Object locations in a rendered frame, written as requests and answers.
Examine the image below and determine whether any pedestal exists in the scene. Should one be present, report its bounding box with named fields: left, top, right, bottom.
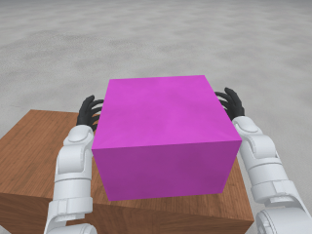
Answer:
left=0, top=109, right=254, bottom=234

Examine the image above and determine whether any right robot hand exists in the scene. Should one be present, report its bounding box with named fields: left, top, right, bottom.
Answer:
left=214, top=87, right=245, bottom=122

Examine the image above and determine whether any carton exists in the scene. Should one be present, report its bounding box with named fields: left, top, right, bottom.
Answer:
left=91, top=75, right=242, bottom=202

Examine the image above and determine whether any robot right forearm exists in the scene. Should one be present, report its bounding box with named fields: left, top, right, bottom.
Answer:
left=232, top=116, right=312, bottom=221

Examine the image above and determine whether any left robot upper arm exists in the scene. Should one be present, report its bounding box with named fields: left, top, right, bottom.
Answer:
left=48, top=223, right=98, bottom=234

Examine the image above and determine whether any robot left forearm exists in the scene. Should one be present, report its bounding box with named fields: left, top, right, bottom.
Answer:
left=44, top=125, right=95, bottom=234

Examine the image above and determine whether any left robot hand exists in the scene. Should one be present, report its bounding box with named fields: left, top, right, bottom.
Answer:
left=76, top=95, right=104, bottom=132

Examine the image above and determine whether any right robot upper arm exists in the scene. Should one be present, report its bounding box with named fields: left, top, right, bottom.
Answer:
left=255, top=207, right=312, bottom=234

